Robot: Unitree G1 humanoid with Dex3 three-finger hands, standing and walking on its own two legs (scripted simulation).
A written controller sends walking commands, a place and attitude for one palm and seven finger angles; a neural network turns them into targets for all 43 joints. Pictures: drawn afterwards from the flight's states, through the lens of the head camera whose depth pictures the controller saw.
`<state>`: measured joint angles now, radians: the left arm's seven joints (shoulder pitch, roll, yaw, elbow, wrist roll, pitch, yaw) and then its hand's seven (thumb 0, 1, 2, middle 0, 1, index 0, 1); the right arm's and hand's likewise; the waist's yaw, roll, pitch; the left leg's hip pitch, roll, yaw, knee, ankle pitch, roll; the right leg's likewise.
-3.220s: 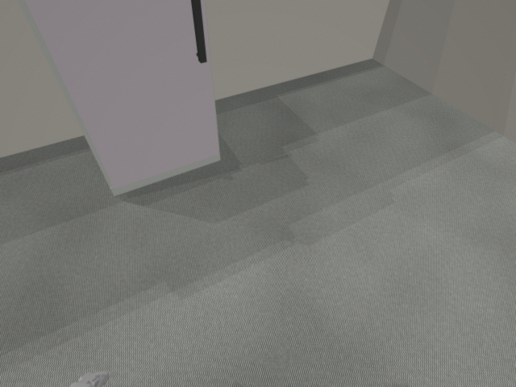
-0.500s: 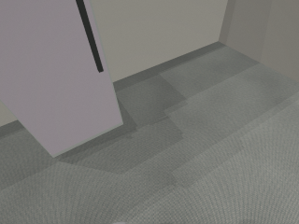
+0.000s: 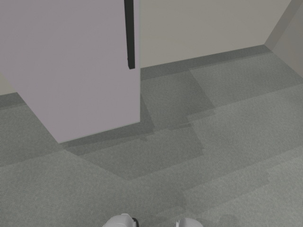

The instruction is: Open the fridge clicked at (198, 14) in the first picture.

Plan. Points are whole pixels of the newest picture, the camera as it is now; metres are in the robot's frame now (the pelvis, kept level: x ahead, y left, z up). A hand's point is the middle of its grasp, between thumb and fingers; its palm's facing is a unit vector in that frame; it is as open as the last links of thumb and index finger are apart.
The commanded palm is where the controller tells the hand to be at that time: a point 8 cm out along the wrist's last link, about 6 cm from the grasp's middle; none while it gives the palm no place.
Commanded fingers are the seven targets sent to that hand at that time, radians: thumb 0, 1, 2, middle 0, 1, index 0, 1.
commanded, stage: turn to face it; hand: right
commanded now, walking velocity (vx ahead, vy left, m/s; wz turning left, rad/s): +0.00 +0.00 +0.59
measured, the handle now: (127, 16) +0.78 +0.15 +0.12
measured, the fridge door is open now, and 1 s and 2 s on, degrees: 0 0 0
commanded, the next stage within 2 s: take the last steps up to it in 0.52 s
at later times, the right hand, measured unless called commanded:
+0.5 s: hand out of the picture +0.15 -0.26 -0.15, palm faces -0.16 +0.96 -0.22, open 7.4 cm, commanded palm none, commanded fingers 0.00 -0.90 -0.90 0.20 0.30 0.20 0.30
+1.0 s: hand out of the picture +0.15 -0.18 -0.16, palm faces -0.33 +0.93 -0.19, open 7.3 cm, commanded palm none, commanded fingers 0.00 -0.90 -0.90 0.20 0.30 0.20 0.30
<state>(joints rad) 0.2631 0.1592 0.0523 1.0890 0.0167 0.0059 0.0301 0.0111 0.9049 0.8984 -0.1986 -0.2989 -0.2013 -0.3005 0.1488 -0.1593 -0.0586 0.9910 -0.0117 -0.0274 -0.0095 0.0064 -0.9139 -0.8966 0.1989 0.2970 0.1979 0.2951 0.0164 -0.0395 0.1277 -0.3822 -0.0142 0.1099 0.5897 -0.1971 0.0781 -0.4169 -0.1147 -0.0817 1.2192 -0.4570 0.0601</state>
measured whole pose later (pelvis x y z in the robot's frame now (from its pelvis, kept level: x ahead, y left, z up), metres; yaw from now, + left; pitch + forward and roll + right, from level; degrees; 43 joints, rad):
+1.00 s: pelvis +0.07 -0.02 +0.02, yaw +21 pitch -1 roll +1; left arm 0.28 0.20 0.06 1.06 0.03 0.02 -0.02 0.01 0.91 0.90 -0.20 -0.30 -0.20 -0.30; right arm 0.30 -0.16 -0.04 1.06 -0.02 -0.03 0.00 0.01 -0.93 -0.90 0.20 0.30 0.20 0.30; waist 0.01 -0.02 0.02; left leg -0.09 0.01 0.06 0.41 -0.30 0.00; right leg -0.45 -0.12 -0.11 0.81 -0.33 0.05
